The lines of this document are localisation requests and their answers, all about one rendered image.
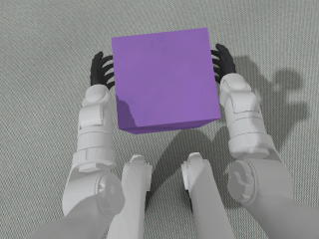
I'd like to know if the left robot hand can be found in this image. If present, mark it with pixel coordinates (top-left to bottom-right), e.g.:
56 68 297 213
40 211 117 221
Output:
90 51 115 90

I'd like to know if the carton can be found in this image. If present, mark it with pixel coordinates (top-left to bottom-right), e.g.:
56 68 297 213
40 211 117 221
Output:
111 27 221 134

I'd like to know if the right robot hand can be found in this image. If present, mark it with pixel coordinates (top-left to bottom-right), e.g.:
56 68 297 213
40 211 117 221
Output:
210 43 237 84

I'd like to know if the left robot upper arm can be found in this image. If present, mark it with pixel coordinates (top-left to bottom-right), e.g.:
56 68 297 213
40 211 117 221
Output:
24 171 126 239

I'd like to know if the right robot forearm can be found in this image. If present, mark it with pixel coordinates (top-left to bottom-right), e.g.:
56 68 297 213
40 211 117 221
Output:
218 73 293 192

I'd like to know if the right robot shin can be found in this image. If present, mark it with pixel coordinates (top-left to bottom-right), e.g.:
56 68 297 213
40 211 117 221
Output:
187 152 212 198

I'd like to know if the robot right thigh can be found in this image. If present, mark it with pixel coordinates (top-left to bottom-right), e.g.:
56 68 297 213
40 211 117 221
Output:
180 157 235 239

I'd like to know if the right robot upper arm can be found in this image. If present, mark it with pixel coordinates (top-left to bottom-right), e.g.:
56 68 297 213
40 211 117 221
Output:
227 157 319 239

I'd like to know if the left robot forearm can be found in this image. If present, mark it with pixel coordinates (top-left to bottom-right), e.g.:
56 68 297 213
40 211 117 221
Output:
62 84 116 210

